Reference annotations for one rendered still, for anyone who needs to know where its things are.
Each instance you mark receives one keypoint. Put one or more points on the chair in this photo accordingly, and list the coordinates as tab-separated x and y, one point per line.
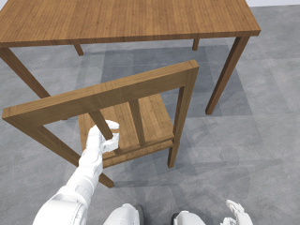
133	102

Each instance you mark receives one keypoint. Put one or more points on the table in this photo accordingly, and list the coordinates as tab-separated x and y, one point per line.
34	23

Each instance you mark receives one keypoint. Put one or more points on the robot left forearm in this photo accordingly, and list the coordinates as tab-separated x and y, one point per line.
81	185

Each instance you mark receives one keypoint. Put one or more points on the robot left hand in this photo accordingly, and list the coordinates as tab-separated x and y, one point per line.
96	139

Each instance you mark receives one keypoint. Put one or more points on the robot right hand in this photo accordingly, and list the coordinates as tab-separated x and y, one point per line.
241	218

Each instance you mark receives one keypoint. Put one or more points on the left robot thigh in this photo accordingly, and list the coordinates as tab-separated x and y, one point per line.
124	215

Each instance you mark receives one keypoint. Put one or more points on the left robot foot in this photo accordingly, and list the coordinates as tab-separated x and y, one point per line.
140	211

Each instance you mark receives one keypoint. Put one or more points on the left robot upper arm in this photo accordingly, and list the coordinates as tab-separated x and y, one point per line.
55	212

